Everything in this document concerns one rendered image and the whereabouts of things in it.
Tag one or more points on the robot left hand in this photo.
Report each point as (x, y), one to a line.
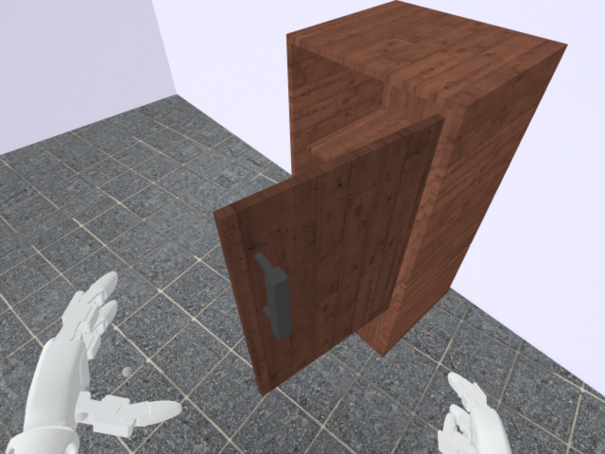
(55, 397)

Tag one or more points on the cupboard door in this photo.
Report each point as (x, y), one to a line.
(339, 231)

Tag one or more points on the handle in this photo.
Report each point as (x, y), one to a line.
(278, 308)

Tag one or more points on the robot right hand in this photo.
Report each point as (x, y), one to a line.
(483, 430)

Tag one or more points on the left robot forearm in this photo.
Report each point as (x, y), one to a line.
(45, 440)

